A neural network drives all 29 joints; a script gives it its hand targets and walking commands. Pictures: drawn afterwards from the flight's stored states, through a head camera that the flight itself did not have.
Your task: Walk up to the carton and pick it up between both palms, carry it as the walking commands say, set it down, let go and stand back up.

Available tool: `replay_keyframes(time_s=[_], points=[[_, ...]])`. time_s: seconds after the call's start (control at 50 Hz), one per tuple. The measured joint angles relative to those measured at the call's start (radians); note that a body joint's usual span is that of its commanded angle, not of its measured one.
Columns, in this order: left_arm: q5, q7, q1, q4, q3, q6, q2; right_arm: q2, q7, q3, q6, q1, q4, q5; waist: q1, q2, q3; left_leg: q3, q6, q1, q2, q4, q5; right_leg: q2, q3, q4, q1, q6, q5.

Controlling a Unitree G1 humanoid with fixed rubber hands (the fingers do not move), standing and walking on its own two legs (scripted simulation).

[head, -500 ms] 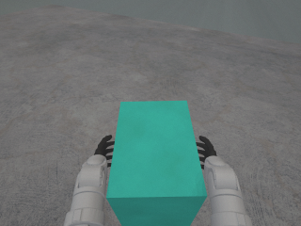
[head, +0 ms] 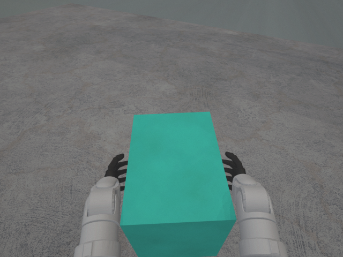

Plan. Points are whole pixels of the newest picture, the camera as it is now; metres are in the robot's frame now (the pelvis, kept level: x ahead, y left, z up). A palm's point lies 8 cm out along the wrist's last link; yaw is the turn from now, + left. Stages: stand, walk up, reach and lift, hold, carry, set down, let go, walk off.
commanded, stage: reach and lift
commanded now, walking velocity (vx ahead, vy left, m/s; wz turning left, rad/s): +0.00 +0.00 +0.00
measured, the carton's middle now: (175, 185) +0.33 -0.01 -0.02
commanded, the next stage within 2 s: hold in 0.84 s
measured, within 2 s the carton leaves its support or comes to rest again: neither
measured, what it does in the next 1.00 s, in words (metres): stands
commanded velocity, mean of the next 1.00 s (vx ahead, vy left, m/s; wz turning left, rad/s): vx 0.00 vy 0.00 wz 0.00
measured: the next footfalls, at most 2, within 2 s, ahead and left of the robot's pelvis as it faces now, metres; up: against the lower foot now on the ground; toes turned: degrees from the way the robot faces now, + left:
none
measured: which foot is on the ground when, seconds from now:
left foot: down 0.00-1.00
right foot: down 0.00-1.00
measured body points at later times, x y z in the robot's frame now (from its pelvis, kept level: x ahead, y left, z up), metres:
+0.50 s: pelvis +0.00 +0.00 +0.00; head -0.03 +0.01 +0.45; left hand +0.30 +0.16 +0.04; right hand +0.30 -0.15 +0.04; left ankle +0.00 +0.13 -0.75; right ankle +0.02 -0.14 -0.75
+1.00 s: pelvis -0.01 +0.00 +0.00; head -0.04 +0.00 +0.45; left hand +0.29 +0.15 +0.03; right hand +0.29 -0.16 +0.04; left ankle +0.00 +0.13 -0.75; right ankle +0.02 -0.14 -0.75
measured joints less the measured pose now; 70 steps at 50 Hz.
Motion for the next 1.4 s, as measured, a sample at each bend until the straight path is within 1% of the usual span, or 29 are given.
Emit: replay_keyframes(time_s=[0.18, 0.32, 0.42, 0.58, 0.8, 1.04, 1.4], points=[[0.0, 0.0, 0.04, -0.051, 0.002, 0.006, -0.014, -0.007, 0.005, 0.029, -0.004, 0.026, -0.019, 0.008, 0.009, 0.005, 0.002, 0.0, -0.001, 0.017, 0.004, -0.008, -0.002, 0.002, -0.004, -0.011, 0.018, -0.003, 0.0], [0.001, 0.001, 0.049, -0.062, -0.003, 0.019, -0.012, -0.008, 0.007, 0.036, -0.002, 0.029, -0.013, 0.008, 0.012, -0.001, 0.019, 0.003, 0.001, 0.02, 0.003, 0.0, -0.005, 0.001, -0.004, -0.007, 0.023, -0.002, -0.001], [-0.009, 0.007, 0.055, -0.082, -0.016, 0.02, -0.01, -0.01, 0.007, 0.043, -0.006, 0.04, -0.035, 0.014, 0.015, -0.001, 0.022, 0.007, 0.002, 0.009, 0.002, 0.01, -0.007, 0.001, -0.002, -0.002, 0.013, 0.0, 0.0], [-0.008, 0.01, 0.051, -0.082, -0.015, 0.022, -0.011, -0.009, 0.008, 0.038, -0.006, 0.036, -0.033, 0.015, 0.012, 0.0, 0.021, 0.011, 0.004, 0.004, 0.0, 0.014, -0.009, -0.001, -0.001, 0.002, 0.008, 0.002, -0.001], [-0.026, 0.019, 0.094, -0.118, -0.051, 0.034, -0.002, -0.018, 0.003, 0.073, 0.005, 0.079, -0.072, 0.025, 0.008, 0.006, 0.01, 0.007, 0.001, 0.015, 0.004, 0.0, -0.003, 0.002, -0.006, -0.01, 0.019, -0.002, 0.003], [-0.022, 0.015, 0.08, -0.105, -0.034, 0.041, -0.005, -0.014, 0.003, 0.062, 0.015, 0.059, -0.053, 0.021, 0.007, 0.005, 0.024, 0.007, -0.003, 0.005, 0.006, 0.02, -0.003, 0.006, -0.01, 0.009, 0.009, -0.005, 0.004], [-0.021, 0.015, 0.066, -0.099, -0.024, 0.039, -0.007, -0.011, 0.005, 0.05, 0.015, 0.042, -0.048, 0.015, 0.015, 0.01, 0.016, 0.018, 0.006, -0.02, -0.001, 0.043, -0.014, -0.001, -0.007, 0.021, -0.012, 0.003, -0.001]])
